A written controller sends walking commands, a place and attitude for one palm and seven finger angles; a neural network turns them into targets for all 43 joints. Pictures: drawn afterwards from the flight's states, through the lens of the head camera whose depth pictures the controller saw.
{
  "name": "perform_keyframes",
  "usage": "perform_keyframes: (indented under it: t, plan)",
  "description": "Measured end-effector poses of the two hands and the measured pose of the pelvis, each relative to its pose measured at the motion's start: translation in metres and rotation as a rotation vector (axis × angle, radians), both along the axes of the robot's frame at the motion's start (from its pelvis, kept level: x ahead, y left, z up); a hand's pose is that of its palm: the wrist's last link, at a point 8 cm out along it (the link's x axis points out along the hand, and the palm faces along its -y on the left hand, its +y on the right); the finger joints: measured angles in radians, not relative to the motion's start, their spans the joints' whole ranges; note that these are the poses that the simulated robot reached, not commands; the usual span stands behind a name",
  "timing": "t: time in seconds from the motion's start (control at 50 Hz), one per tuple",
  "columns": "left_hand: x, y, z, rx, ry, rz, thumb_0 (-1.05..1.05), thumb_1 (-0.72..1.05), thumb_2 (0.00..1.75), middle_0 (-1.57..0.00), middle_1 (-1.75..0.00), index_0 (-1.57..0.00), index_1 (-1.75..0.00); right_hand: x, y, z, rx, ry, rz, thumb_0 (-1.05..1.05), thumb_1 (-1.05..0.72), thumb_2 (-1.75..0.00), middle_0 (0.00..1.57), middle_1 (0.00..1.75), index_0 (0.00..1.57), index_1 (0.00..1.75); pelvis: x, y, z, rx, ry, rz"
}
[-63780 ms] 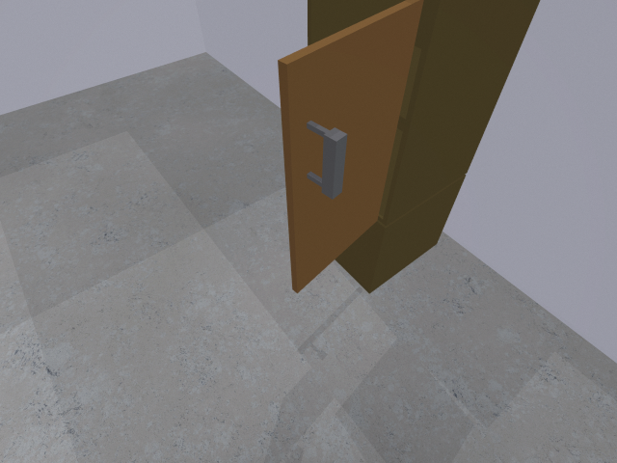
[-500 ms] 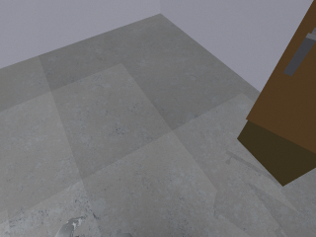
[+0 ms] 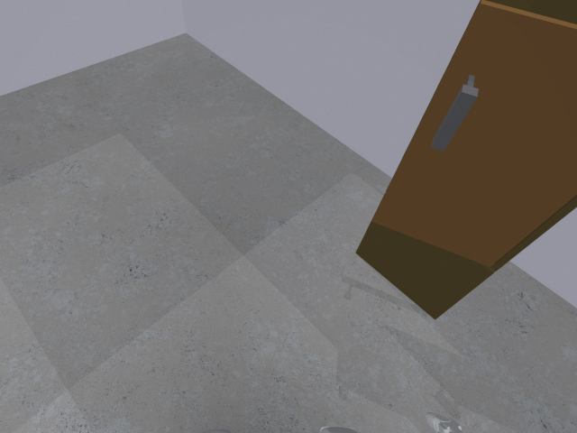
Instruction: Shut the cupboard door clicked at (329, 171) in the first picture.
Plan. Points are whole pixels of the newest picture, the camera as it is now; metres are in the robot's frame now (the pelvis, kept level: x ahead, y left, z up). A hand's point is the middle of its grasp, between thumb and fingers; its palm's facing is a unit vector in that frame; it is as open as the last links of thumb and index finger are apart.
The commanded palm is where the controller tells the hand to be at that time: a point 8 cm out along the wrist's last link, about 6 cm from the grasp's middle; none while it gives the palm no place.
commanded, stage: turn to face it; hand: left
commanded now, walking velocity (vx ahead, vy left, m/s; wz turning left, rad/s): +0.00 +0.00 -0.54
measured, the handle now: (454, 112) +0.66 -0.24 +0.08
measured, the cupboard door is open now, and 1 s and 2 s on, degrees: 22 22 22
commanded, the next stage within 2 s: take the last steps up to it in 0.42 s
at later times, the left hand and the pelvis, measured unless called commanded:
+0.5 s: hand (221, 412) +0.16 +0.11 -0.14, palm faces -0.25 -0.93 -0.26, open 7.4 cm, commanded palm none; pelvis +0.02 -0.05 +0.00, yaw -14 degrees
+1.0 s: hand (229, 396) +0.19 +0.10 -0.17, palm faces -0.33 -0.93 -0.14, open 7.4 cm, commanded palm none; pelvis +0.08 -0.07 +0.01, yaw -21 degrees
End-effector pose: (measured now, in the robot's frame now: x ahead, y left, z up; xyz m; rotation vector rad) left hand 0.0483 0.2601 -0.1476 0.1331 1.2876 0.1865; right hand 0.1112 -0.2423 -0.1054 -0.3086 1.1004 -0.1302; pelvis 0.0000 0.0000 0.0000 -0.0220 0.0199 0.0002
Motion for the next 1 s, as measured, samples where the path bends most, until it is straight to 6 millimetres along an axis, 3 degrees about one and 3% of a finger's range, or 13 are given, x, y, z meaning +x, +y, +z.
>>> perform_keyframes:
  t: [0.1, 0.18, 0.34, 0.4, 0.58, 0.7, 0.8, 0.88, 1.0]
  plan:
    - [0.029, 0.009, 0.013, 0.007, -0.010, -0.074, 0.01, 0.91, 0.90, -0.20, -0.30, -0.20, -0.30, -0.031, 0.002, 0.003, 0.007, 0.048, -0.078, 0.00, -0.90, -0.90, 0.20, 0.30, 0.21, 0.30, 0.004, 0.004, 0.009, -0.017, 0.001, -0.061]
    - [0.056, 0.001, 0.019, 0.021, -0.024, -0.140, 0.01, 0.91, 0.90, -0.20, -0.30, -0.20, -0.30, -0.061, -0.004, -0.003, 0.027, 0.089, -0.163, 0.00, -0.90, -0.90, 0.20, 0.30, 0.21, 0.30, 0.007, 0.000, 0.010, -0.014, -0.001, -0.111]
    - [0.116, -0.057, 0.027, 0.053, -0.117, -0.296, 0.01, 0.91, 0.90, -0.20, -0.30, -0.19, -0.30, -0.129, -0.038, -0.039, 0.095, 0.200, -0.330, 0.00, -0.90, -0.90, 0.20, 0.30, 0.21, 0.30, 0.013, -0.032, -0.005, 0.025, -0.011, -0.191]
    - [0.123, -0.081, 0.031, 0.063, -0.148, -0.336, 0.01, 0.91, 0.90, -0.20, -0.30, -0.20, -0.30, -0.144, -0.053, -0.051, 0.109, 0.240, -0.380, 0.00, -0.90, -0.90, 0.20, 0.30, 0.20, 0.30, 0.014, -0.042, -0.008, 0.022, -0.014, -0.212]
    - [0.106, -0.116, 0.035, 0.027, -0.090, -0.350, 0.00, 0.91, 0.90, -0.21, -0.30, -0.20, -0.30, -0.127, -0.067, -0.031, 0.120, 0.178, -0.413, 0.01, -0.91, -0.90, 0.20, 0.30, 0.20, 0.30, 0.019, -0.058, 0.009, 0.040, -0.012, -0.254]
    - [0.096, -0.107, 0.022, -0.007, -0.055, -0.313, 0.00, 0.92, 0.90, -0.21, -0.30, -0.20, -0.30, -0.104, -0.064, -0.022, 0.099, 0.141, -0.392, 0.00, -0.91, -0.90, 0.20, 0.30, 0.20, 0.30, 0.031, -0.059, 0.008, 0.017, -0.014, -0.265]
    - [0.091, -0.091, -0.003, -0.039, 0.025, -0.301, 0.00, 0.92, 0.90, -0.21, -0.30, -0.20, -0.30, -0.081, -0.060, -0.017, 0.045, 0.069, -0.390, 0.00, -0.90, -0.90, 0.20, 0.30, 0.20, 0.30, 0.050, -0.052, -0.003, -0.004, -0.011, -0.294]
    - [0.105, -0.090, -0.005, -0.048, 0.092, -0.357, 0.01, 0.92, 0.90, -0.20, -0.30, -0.20, -0.30, -0.091, -0.055, -0.007, 0.026, 0.080, -0.435, 0.00, -0.90, -0.90, 0.20, 0.30, 0.20, 0.30, 0.063, -0.055, 0.003, -0.004, -0.019, -0.334]
    - [0.150, -0.110, 0.008, -0.051, 0.063, -0.392, 0.01, 0.91, 0.90, -0.20, -0.30, -0.20, -0.30, -0.123, -0.050, 0.002, 0.047, 0.225, -0.505, 0.00, -0.90, -0.90, 0.20, 0.30, 0.20, 0.30, 0.085, -0.073, 0.015, -0.016, -0.008, -0.365]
